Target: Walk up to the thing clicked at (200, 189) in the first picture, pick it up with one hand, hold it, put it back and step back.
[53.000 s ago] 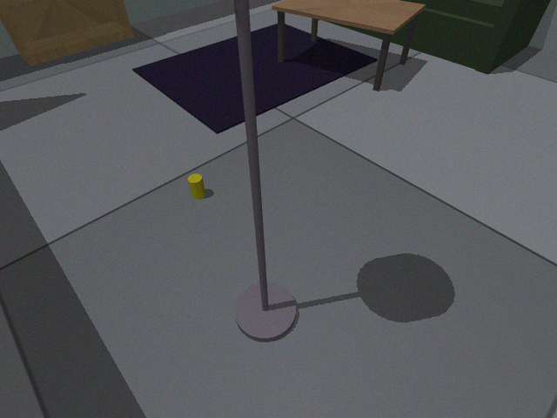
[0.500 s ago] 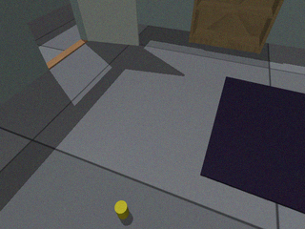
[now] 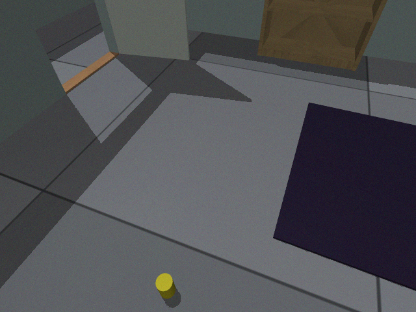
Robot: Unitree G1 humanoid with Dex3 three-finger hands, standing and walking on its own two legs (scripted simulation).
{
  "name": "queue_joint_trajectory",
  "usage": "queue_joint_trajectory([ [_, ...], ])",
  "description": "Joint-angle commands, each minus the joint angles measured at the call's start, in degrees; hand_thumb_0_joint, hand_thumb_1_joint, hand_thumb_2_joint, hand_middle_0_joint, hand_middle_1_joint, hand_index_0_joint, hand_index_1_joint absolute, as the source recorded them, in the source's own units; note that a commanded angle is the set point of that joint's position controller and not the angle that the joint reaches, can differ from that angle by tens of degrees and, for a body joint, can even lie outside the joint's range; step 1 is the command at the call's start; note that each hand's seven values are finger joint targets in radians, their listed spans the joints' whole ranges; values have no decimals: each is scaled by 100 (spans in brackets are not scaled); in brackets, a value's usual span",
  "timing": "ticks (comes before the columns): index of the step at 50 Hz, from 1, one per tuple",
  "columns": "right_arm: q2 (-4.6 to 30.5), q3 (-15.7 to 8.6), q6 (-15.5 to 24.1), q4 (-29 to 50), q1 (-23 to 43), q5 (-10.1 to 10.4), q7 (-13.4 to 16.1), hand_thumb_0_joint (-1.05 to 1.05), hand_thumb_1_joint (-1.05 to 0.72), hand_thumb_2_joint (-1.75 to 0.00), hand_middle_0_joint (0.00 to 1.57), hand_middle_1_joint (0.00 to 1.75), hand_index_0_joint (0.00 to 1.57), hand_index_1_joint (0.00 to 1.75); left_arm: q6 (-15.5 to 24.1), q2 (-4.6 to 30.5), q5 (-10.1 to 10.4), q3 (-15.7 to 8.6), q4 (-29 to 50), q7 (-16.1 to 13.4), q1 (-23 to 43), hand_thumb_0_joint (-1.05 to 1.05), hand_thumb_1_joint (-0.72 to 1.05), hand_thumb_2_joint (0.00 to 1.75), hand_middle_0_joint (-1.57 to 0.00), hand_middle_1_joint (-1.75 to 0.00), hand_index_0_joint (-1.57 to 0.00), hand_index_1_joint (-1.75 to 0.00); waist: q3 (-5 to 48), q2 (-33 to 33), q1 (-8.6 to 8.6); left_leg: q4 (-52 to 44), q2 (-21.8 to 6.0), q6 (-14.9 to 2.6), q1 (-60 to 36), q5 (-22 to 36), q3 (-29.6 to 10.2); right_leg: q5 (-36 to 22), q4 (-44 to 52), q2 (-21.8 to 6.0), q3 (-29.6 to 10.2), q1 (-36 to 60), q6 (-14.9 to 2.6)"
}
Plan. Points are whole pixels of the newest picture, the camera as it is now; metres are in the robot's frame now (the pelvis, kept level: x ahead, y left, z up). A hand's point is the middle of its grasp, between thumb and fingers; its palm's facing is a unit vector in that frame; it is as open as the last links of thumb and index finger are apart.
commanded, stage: stand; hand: left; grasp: from above
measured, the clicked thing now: (165, 286) +0.40 +0.20 -0.72
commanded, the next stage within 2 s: step back in 0.50 s
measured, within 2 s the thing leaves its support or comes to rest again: neither
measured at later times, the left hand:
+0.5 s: hand out of the picture +0.07 +0.25 -0.16, palm faces +0.01 -0.94 -0.34, open 7.4 cm
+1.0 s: hand out of the picture +0.03 +0.31 -0.18, palm faces -0.06 -0.93 -0.37, open 7.3 cm
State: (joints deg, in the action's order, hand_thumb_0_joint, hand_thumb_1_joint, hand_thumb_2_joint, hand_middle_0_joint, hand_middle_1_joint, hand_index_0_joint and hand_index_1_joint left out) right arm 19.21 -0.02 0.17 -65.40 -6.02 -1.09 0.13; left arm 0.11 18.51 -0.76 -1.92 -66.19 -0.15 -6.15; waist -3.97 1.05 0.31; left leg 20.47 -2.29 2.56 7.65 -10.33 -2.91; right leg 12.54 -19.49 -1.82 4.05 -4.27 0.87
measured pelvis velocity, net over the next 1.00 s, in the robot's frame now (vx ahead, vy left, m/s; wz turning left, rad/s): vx -0.09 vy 0.05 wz -0.03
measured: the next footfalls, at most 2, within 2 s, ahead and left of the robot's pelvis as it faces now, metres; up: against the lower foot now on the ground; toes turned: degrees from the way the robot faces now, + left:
right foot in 1.16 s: -0.13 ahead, -0.08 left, +0.00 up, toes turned -2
left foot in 1.52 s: -0.20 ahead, +0.16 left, +0.00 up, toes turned -2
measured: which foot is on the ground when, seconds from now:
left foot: down 0.00-1.00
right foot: down 0.00-0.76, up 0.78-1.00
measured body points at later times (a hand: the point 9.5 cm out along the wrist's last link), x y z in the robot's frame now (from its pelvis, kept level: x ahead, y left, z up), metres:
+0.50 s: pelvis +0.00 +0.00 +0.00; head +0.00 +0.00 +0.45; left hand +0.07 +0.30 -0.13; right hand +0.07 -0.30 -0.14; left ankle +0.01 +0.15 -0.75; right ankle -0.02 -0.12 -0.75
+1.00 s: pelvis -0.09 +0.05 -0.02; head -0.01 +0.07 +0.42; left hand +0.04 +0.36 -0.16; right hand -0.01 -0.26 -0.13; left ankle -0.03 +0.15 -0.75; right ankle -0.14 -0.08 -0.67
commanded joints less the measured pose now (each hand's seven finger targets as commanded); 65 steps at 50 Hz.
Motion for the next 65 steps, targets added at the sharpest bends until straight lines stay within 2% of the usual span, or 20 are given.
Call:
queue_joint_trajectory([
  [1, 1103, -200, 119, 351, 176, 18, 99, 0, -90, -90, 20, 30, 20, 30, 119, 1251, -10, -215, 347, -87, 189, 0, 90, 90, -20, -30, -20, -30, 496, -86, 20, -245, -459, -308, -45, 1149, -310, -965, 309, -614, -451, 78, -133],
  [24, 1182, -206, 111, 378, 149, 28, 69, 0, -90, -90, 20, 30, 20, 30, 164, 1261, -14, -171, 444, -70, 199, 0, 90, 90, -20, -30, -20, -30, 463, -135, -8, -233, -469, -317, -20, 1074, -293, -951, 399, -632, -459, 60, -120],
  [26, 1342, -320, -40, 698, 310, 130, 24, 0, -90, -90, 20, 30, 20, 30, 91, 1727, 150, -479, 663, -114, 101, 0, 90, 90, -20, -30, -20, -30, 96, -267, -26, 871, -178, -485, 505, 1987, -85, -2414, -141, -736, -600, -146, -376],
  [28, 1253, -361, -108, 806, 61, 178, 17, 0, -90, -90, 20, 30, 20, 30, 47, 1771, 141, -543, 896, -125, 179, 0, 90, 90, -20, -30, -20, -30, 460, -484, -91, 1642, 163, -439, 534, 1446, 153, -2580, -145, -1152, -877, -204, -832],
  [30, 1254, -459, -222, 980, -108, 144, -22, 0, -90, -90, 20, 30, 20, 30, -4, 1764, 35, -566, 1258, -127, 560, 0, 90, 90, -20, -30, -20, -30, 582, -1047, -181, 2769, 483, -515, 668, -1154, 122, -2339, -54, -1752, -1294, -677, -1326],
  [32, 1264, -511, -313, 1137, -404, 146, -69, 0, -90, -90, 20, 30, 20, 30, -21, 1847, -79, -583, 1518, -142, 798, 0, 90, 90, -20, -30, -20, -30, 384, -1238, -286, 3240, 301, -594, 801, -1983, -211, -2231, -272, -1958, -1295, -1168, -1486],
  [34, 1262, -544, -301, 1204, -577, 141, -91, 0, -90, -90, 20, 30, 20, 30, -43, 1772, -93, -556, 1667, -156, 957, 0, 90, 90, -20, -30, -20, -30, 324, -1216, -332, 2731, 207, -589, 954, -1549, -97, -2163, -685, -1665, -1028, -1097, -1231],
  [36, 1274, -595, -208, 1182, -799, 39, -68, 0, -90, -90, 20, 30, 20, 30, -122, 1624, -14, -487, 1761, -146, 899, 0, 90, 90, -20, -30, -20, -30, 445, -800, -370, 949, 145, -554, 734, 132, 110, -1703, -1626, -1172, -686, -858, -762],
  [37, 1529, -665, -167, 1301, -607, -92, -44, 0, -90, -90, 20, 30, 20, 30, -202, 1319, 68, -439, 1810, -130, 583, 0, 90, 90, -20, -30, -20, -30, 326, 362, -185, 252, -421, -608, 680, 1756, -763, -684, -2551, -418, -339, -1199, -437],
  [38, 1955, -749, -103, 1449, -526, -185, -24, 0, -90, -90, 20, 30, 20, 30, -264, 988, 119, -394, 1877, -158, 364, 0, 90, 90, -20, -30, -20, -30, 333, 1399, -83, 23, -1289, -936, 91, 3184, -2203, 2164, -3409, 623, -646, -2282, -308],
  [39, 2221, -794, -84, 1498, -540, -104, -11, 0, -90, -90, 20, 30, 20, 30, -320, 1199, 89, -451, 1797, -229, 214, 0, 90, 90, -20, -30, -20, -30, 671, 1013, -178, 248, -1623, -1424, 294, 3608, -2351, 2763, -4200, 724, -1414, -1991, -301],
  [43, 1640, -693, -68, 1859, 174, -93, 129, 0, -90, -90, 20, 30, 20, 30, -331, 1408, 125, -439, 1607, -282, -206, 0, 90, 90, -20, -30, -20, -30, 888, 787, 144, 567, -1045, -1341, 35, 2493, -1253, 1706, -5188, 702, -1626, -2368, -270],
  [51, 1592, -707, -72, 1974, -547, -46, 195, 0, -90, -90, 20, 30, 20, 30, -202, 1347, 25, -525, 1978, -166, -66, 0, 90, 90, -20, -30, -20, -30, 818, 553, -323, 769, -1400, -1849, -760, 2657, -1290, 1932, -3675, 455, -1137, -2267, 45],
  [57, 1759, -668, -193, 2136, 103, 25, 124, 0, -90, -90, 20, 30, 20, 30, -141, 1259, -37, -604, 1547, -39, -1303, 0, 90, 90, -20, -30, -20, -30, 1031, 711, 166, 946, -1006, -1177, 844, 525, -819, 342, -845, 288, -380, -291, -286],
  [58, 1569, -611, -210, 2110, 24, 63, 107, 0, -90, -90, 20, 30, 20, 30, -101, 1465, -119, -646, 1608, -50, -1263, 0, 90, 90, -20, -30, -20, -30, 884, 284, 134, 1266, -688, -824, 1540, -183, -639, 444, -496, -45, -1029, -82, -454],
  [59, 1306, -554, -204, 2202, 111, 101, 87, 0, -90, -90, 20, 30, 20, 30, -77, 1953, -151, -766, 1786, -42, -1002, 0, 90, 90, -20, -30, -20, -30, 436, -1112, 104, 2319, 303, -374, 2601, -1562, -73, 811, 16, -1206, -2856, -358, -1054],
  [60, 1404, -622, -238, 2153, 330, 77, 156, 0, -90, -90, 20, 30, 20, 30, -81, 2482, -163, -852, 2055, -44, -600, 0, 90, 90, -20, -30, -20, -30, 105, -1784, 371, 3981, 820, -224, 2126, -2509, -288, 824, 570, -2298, -3956, -1869, -1947],
  [61, 1536, -652, -256, 2034, 156, 74, 153, 0, -90, -90, 20, 30, 20, 30, -27, 2226, -152, -808, 2250, -88, -185, 0, 90, 90, -20, -30, -20, -30, -131, -1301, 142, 4803, 723, -202, 1969, -2275, -844, 192, 456, -2248, -3740, -2109, -1955],
  [63, 1352, -610, -220, 1820, -411, 143, 139, 0, -90, -90, 20, 30, 20, 30, -11, 1709, -119, -659, 2348, -143, 442, 0, 90, 90, -20, -30, -20, -30, -67, -674, -315, 5014, 1017, -283, 1984, -1639, -857, -1383, -190, -1205, -1922, -1712, -1302],
  [65, 1369, -528, -155, 1816, -476, 123, 163, 0, -90, -90, 20, 30, 20, 30, -8, 1614, -126, -664, 2422, -144, 180, 0, 90, 90, -20, -30, -20, -30, 233, -885, -106, 4923, 1045, -179, 2034, -1619, -610, -1986, -517, -1004, -1587, -1050, -1186],
])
